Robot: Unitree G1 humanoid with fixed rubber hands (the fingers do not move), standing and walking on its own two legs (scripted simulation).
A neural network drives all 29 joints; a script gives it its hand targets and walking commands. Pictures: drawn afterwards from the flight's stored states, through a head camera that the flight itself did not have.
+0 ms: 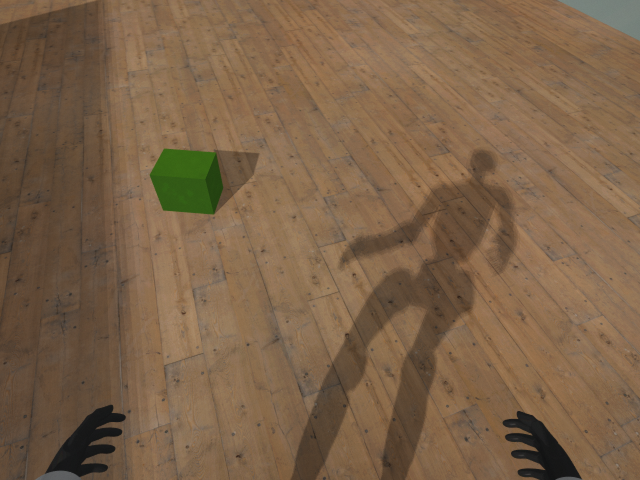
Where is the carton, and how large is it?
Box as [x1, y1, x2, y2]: [150, 149, 222, 214]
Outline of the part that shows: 164,149 150,173 150,177 163,210 213,214 222,189 215,152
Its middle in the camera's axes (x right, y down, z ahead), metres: -0.55 -0.23 +1.65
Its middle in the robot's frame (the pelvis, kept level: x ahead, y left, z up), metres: +1.30 +0.54 -0.65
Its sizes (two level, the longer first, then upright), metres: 0.221 0.170 0.199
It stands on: the floor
